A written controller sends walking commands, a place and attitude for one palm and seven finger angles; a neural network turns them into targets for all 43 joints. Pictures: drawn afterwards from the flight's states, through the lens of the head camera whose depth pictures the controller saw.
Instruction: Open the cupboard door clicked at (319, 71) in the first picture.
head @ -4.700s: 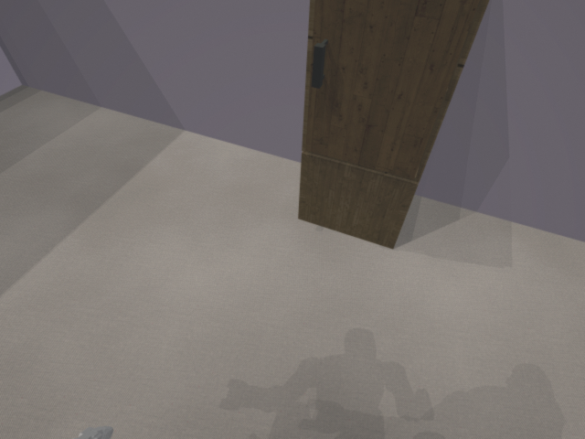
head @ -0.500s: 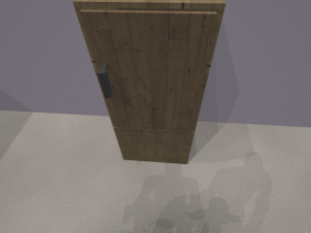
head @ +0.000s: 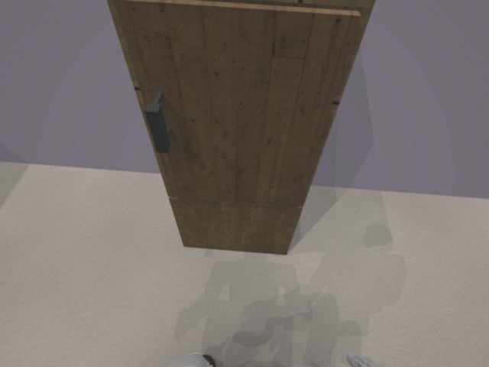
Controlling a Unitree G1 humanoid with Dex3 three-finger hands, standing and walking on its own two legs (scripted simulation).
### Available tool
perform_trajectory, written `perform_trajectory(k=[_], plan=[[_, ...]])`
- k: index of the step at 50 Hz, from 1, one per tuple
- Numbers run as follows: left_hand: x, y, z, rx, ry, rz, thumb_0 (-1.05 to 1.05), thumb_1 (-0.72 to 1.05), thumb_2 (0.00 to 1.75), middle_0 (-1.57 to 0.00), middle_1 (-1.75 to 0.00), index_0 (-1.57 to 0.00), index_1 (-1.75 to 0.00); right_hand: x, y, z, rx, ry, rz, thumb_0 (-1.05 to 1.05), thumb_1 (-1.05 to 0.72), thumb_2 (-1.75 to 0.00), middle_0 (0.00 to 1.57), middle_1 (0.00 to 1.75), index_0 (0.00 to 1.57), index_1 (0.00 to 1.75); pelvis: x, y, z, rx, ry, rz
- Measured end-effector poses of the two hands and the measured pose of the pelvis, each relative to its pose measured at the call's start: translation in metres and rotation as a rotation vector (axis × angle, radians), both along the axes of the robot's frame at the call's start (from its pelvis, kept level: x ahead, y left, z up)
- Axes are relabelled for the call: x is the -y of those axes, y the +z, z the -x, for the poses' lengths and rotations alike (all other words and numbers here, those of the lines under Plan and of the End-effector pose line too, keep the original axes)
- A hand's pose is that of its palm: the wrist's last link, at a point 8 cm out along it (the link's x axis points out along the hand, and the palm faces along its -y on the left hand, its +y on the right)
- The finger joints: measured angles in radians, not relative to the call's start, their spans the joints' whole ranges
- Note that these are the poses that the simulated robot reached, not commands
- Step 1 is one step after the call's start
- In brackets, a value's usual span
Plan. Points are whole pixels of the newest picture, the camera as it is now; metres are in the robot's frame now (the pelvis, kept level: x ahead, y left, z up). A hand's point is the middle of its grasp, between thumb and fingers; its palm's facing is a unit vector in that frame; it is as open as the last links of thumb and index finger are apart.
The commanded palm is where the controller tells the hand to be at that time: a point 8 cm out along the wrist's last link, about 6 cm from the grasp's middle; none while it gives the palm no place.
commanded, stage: come to a stop and stand still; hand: left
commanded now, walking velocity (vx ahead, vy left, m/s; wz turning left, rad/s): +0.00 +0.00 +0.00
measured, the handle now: (161, 122) +0.59 +0.24 +0.01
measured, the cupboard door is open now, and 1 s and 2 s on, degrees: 0 0 0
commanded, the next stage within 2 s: look again from close up in 0.58 s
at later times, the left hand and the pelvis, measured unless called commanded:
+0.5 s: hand out of the picture -0.01 +0.14 -0.17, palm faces +0.06 -0.98 -0.19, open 7.3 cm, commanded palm none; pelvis -0.02 -0.04 +0.01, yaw +1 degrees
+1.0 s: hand out of the picture -0.06 +0.15 -0.17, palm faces +0.05 -0.98 -0.17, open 7.4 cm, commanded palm none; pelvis -0.05 -0.01 +0.00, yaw +1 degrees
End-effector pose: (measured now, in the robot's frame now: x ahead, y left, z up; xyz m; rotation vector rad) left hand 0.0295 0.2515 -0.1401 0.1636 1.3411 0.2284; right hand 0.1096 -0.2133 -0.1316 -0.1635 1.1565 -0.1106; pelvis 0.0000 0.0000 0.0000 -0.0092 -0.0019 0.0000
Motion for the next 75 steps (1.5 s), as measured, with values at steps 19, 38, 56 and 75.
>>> perform_trajectory(k=[19,38,56,75], plan=[[0.061,0.002,0.029,0.007,-0.012,0.039,0.01,0.93,0.9,-0.2,-0.3,-0.2,-0.3,0.059,-0.011,0.131,-0.272,-0.077,0.026,0.0,-0.91,-0.9,0.19,0.3,0.2,0.29,0.038,0.003,0.018,-0.008,0.025,-0.001],[0.066,0.003,0.08,-0.064,-0.03,0.065,0.0,0.91,0.9,-0.2,-0.3,-0.2,-0.3,0.033,-0.007,0.146,-0.222,-0.059,-0.012,0.01,-0.93,-0.9,0.2,0.3,0.2,0.3,0.028,0.009,0.038,0.016,0.005,0.002],[0.043,-0.002,0.106,-0.02,-0.009,0.074,0.0,0.91,0.9,-0.2,-0.3,-0.2,-0.29,0.01,-0.005,0.17,-0.182,-0.034,-0.011,0.01,-0.92,-0.9,0.2,0.3,0.2,0.3,0.01,0.006,0.059,0.032,0.023,-0.01],[0.047,-0.011,0.129,-0.081,0.059,0.114,0.0,0.91,0.9,-0.2,-0.3,-0.2,-0.29,0.007,-0.008,0.176,-0.247,-0.027,-0.001,0.0,-0.91,-0.9,0.2,0.3,0.2,0.3,0.003,-0.001,0.048,0.022,0.029,-0.002]])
